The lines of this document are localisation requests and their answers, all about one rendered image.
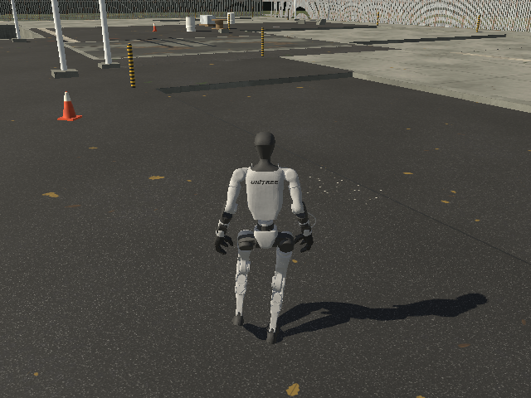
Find robot right upper arm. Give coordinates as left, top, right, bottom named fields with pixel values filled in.
left=282, top=167, right=304, bottom=214

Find left robot forearm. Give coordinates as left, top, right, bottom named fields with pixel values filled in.
left=216, top=201, right=232, bottom=237

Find robot left hand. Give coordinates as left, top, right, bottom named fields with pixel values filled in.
left=213, top=234, right=233, bottom=255

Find left robot thigh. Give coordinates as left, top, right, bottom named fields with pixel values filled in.
left=237, top=230, right=255, bottom=274

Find robot left upper arm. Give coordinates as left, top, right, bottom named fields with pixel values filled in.
left=224, top=167, right=248, bottom=214

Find right robot forearm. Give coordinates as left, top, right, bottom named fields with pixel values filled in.
left=296, top=201, right=312, bottom=236

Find humanoid robot head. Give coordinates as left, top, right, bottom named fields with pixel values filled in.
left=251, top=131, right=279, bottom=172

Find robot right hand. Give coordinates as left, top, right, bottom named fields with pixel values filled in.
left=294, top=233, right=314, bottom=253

